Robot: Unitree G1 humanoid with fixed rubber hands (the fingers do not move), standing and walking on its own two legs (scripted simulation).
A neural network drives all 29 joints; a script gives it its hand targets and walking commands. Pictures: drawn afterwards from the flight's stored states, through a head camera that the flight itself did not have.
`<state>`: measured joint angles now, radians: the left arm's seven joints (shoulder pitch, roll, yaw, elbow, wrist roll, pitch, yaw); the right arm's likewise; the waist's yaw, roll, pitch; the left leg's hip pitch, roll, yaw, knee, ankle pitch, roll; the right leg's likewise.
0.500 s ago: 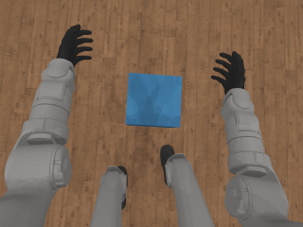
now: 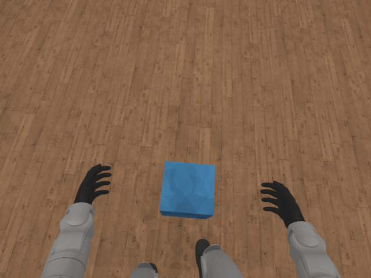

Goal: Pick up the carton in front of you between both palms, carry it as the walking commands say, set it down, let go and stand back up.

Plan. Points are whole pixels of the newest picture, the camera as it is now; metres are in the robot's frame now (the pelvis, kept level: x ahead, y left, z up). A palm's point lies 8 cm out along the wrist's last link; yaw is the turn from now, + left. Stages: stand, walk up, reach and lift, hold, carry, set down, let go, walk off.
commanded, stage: let go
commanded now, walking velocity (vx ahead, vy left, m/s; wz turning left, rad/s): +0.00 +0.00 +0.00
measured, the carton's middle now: (186, 192) +0.40 -0.05 -0.61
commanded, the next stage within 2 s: stand in 0.80 s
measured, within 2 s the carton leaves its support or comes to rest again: neither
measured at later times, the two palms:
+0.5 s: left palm (31, 260) +0.20 +0.26 -0.02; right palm (295, 242) +0.20 -0.21 -0.03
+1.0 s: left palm out of the picture +0.17 +0.29 -0.04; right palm (322, 256) +0.17 -0.27 -0.05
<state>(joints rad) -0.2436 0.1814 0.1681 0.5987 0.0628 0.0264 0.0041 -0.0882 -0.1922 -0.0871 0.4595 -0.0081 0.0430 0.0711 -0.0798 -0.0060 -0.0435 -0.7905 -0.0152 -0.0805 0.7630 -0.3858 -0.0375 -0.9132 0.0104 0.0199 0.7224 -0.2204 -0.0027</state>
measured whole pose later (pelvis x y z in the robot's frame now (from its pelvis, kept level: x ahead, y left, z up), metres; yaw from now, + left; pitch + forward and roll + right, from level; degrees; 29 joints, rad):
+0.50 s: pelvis +0.04 +0.03 +0.04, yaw -1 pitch -2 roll -1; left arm 0.22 0.21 0.04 0.45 0.01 0.07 -0.07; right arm 0.23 -0.22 -0.04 0.41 0.00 0.09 0.06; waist 0.00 0.04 0.08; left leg -0.06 0.00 -0.07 0.43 -0.34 0.00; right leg -0.19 0.01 0.03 0.40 -0.19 0.02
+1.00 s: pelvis +0.04 +0.01 +0.03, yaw -1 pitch +0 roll +0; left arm 0.20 0.30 0.06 0.69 0.05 0.02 0.01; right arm 0.23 -0.32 -0.05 0.60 -0.05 0.05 -0.02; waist 0.00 0.05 0.01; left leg -0.14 0.00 -0.06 0.53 -0.39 -0.01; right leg -0.29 0.01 0.03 0.55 -0.26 0.01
